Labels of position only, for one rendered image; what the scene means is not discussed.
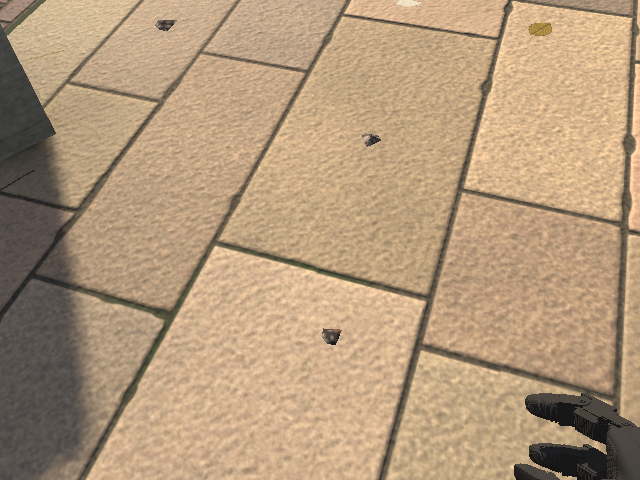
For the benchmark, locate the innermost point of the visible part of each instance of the robot right hand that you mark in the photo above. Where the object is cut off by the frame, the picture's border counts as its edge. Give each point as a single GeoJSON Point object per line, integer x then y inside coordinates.
{"type": "Point", "coordinates": [594, 419]}

